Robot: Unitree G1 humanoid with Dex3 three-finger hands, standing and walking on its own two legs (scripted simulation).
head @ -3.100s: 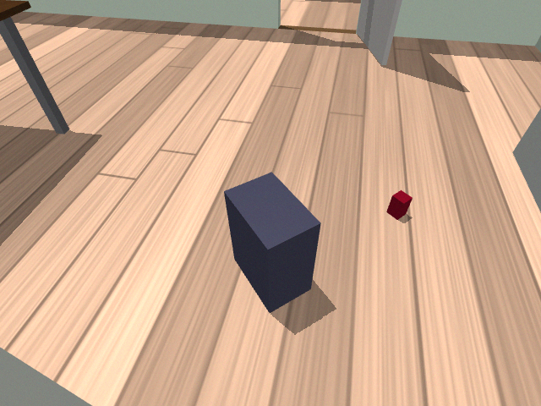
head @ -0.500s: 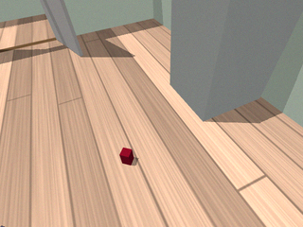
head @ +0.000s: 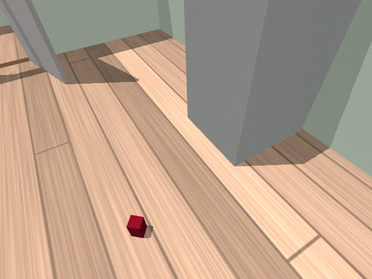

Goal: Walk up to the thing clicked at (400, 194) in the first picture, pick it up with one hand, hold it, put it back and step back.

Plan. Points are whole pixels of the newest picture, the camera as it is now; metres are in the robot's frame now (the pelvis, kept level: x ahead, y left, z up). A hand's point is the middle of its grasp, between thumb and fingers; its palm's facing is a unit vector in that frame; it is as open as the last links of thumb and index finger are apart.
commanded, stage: walk up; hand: left
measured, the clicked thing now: (137, 226) +0.58 +0.27 -0.71
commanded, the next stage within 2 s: none
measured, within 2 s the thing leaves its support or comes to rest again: neither
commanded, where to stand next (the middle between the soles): +0.20 +0.02 m, yaw +2 degrees
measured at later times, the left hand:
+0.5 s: hand out of the picture +0.15 +0.29 -0.14, palm faces +0.03 -0.90 -0.44, open 7.4 cm
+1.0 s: hand out of the picture +0.20 +0.30 -0.14, palm faces +0.02 -0.91 -0.42, open 7.4 cm
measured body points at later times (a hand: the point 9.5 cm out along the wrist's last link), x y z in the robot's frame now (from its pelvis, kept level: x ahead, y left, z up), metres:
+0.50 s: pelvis +0.12 +0.01 -0.01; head +0.15 +0.00 +0.43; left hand +0.15 +0.34 -0.11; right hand +0.21 -0.31 -0.13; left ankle +0.19 +0.15 -0.73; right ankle +0.12 -0.13 -0.73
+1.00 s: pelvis +0.15 +0.02 -0.01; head +0.17 +0.00 +0.44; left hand +0.19 +0.34 -0.11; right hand +0.25 -0.28 -0.14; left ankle +0.19 +0.15 -0.73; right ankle +0.18 -0.10 -0.73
